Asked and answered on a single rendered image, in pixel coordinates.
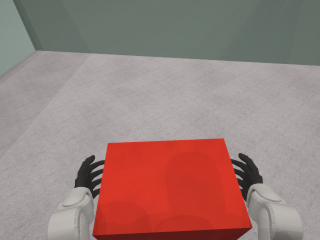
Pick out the right robot forearm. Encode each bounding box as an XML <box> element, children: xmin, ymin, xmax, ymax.
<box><xmin>246</xmin><ymin>183</ymin><xmax>305</xmax><ymax>240</ymax></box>

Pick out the carton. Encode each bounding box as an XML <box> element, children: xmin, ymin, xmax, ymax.
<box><xmin>92</xmin><ymin>138</ymin><xmax>253</xmax><ymax>240</ymax></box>

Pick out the right robot hand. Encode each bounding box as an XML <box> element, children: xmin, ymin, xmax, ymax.
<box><xmin>230</xmin><ymin>153</ymin><xmax>263</xmax><ymax>202</ymax></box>

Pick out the left robot hand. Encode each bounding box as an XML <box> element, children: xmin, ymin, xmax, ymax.
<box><xmin>74</xmin><ymin>155</ymin><xmax>105</xmax><ymax>199</ymax></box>

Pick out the left robot forearm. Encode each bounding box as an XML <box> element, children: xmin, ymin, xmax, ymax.
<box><xmin>45</xmin><ymin>187</ymin><xmax>95</xmax><ymax>240</ymax></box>

